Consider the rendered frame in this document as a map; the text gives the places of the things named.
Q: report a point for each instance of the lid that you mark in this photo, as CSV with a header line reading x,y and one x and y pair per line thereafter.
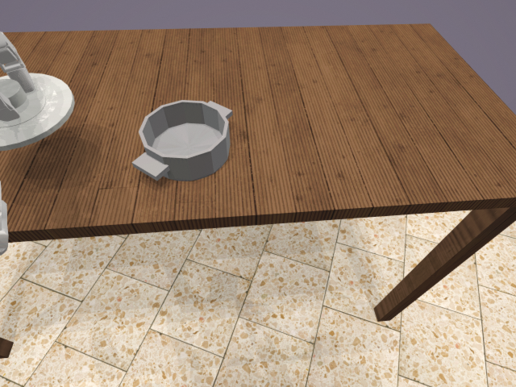
x,y
46,109

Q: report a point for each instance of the knob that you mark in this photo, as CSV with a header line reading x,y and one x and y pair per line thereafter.
x,y
13,91

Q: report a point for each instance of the pot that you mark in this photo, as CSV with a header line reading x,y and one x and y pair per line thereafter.
x,y
184,140

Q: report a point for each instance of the left robot hand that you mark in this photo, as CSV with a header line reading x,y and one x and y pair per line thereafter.
x,y
16,70

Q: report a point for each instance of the table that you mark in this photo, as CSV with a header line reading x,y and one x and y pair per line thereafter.
x,y
329,122

